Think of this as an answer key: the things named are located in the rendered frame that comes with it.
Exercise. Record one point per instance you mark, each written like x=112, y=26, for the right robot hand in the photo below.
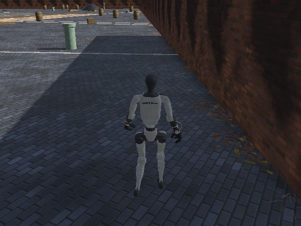
x=179, y=136

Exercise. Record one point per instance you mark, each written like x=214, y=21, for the left robot hand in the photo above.
x=127, y=128

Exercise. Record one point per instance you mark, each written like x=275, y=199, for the robot left upper arm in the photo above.
x=133, y=106

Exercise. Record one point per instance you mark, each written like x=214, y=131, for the left robot forearm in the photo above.
x=128, y=121

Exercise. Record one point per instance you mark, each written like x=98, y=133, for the robot thigh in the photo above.
x=140, y=144
x=161, y=141

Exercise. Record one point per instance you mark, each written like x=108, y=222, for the left robot thigh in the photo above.
x=140, y=144

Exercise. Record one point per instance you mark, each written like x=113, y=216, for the right robot forearm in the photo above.
x=175, y=126

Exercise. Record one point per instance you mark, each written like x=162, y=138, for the right robot thigh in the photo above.
x=161, y=141

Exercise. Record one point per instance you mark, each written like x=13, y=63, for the robot right upper arm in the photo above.
x=167, y=107

